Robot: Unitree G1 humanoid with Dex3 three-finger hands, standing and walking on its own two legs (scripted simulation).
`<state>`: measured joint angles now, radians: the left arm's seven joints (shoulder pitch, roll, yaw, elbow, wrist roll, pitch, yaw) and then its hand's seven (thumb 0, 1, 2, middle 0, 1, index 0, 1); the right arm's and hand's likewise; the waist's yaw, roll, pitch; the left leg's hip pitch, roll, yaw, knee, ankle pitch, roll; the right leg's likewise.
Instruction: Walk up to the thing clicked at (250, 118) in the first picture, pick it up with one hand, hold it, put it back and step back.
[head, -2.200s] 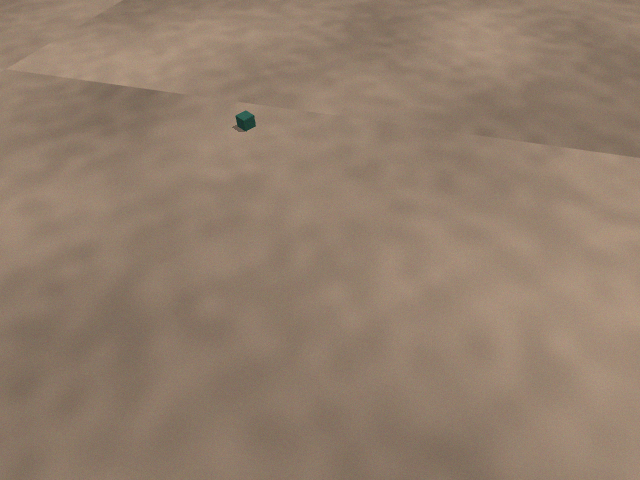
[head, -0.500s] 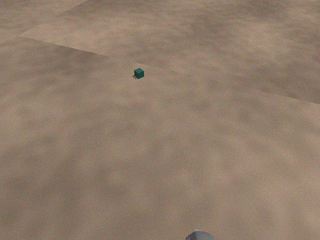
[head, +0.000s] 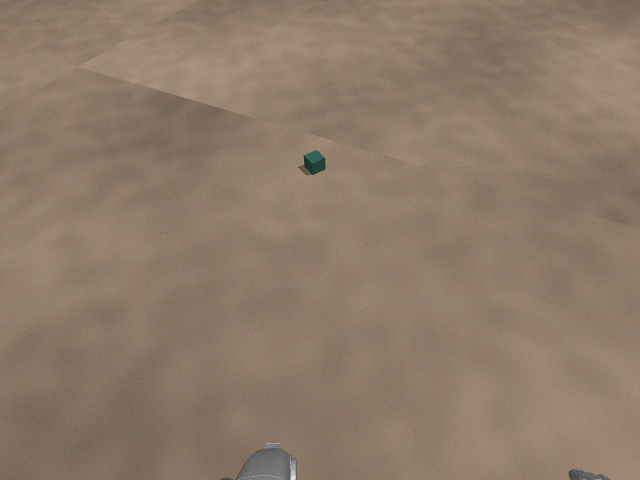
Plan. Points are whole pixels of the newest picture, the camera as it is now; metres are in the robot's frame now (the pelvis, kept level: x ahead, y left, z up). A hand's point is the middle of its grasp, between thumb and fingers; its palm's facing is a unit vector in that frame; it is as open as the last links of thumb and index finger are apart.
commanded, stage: walk up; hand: left
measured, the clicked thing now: (314, 162) +1.55 +0.15 -0.74
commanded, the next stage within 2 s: none
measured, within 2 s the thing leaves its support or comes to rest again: neither
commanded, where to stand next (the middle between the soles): +1.19 -0.06 m, yaw -2 degrees
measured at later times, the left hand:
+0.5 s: hand (183, 321) +0.38 +0.28 -0.14, palm faces -0.12 -0.93 -0.34, open 7.4 cm
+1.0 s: hand (228, 240) +0.57 +0.25 -0.14, palm faces -0.01 -0.94 -0.35, open 7.4 cm
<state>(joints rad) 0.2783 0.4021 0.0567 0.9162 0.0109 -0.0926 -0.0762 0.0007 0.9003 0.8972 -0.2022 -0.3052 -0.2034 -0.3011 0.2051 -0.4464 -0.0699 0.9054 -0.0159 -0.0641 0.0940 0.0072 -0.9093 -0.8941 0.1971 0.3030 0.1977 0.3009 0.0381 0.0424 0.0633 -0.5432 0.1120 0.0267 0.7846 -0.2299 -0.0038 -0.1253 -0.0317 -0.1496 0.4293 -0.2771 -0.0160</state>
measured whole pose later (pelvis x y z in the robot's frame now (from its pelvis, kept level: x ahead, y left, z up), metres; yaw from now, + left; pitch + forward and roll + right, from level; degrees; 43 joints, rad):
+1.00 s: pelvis +0.53 -0.03 -0.01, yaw -1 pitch -2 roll -2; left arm 0.32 0.42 0.06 0.88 0.01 -0.08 -0.07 0.00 0.90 0.90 -0.20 -0.31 -0.20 -0.30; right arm 0.24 -0.43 -0.07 0.91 -0.02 -0.05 0.09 0.01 -0.91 -0.89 0.20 0.30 0.20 0.30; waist 0.04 0.02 0.06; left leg -0.47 0.10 0.05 0.60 -0.15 0.00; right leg -0.08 -0.01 -0.13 0.48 -0.36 -0.02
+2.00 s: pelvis +0.93 -0.05 -0.02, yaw +0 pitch -2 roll +0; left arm 0.36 0.44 0.05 0.88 0.01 -0.06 -0.05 0.00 0.90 0.90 -0.20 -0.31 -0.20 -0.30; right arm 0.26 -0.43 -0.07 0.89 -0.03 -0.07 0.07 0.01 -0.91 -0.89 0.20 0.30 0.20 0.30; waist 0.03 -0.03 0.06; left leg -0.38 0.05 0.07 0.61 -0.18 0.01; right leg -0.19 -0.09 -0.10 0.72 -0.43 -0.01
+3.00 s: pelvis +1.11 -0.05 -0.01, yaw +0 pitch -3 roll -1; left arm 0.12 0.37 -0.01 1.08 -0.01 -0.02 0.00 0.00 0.90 0.90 -0.20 -0.30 -0.20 -0.30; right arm 0.07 -0.36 0.01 1.05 0.01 0.00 0.02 0.01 -0.91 -0.89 0.20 0.30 0.20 0.30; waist 0.02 0.00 0.08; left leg -0.30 0.05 0.02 0.60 -0.25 -0.01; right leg -0.25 -0.05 -0.04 0.57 -0.27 0.04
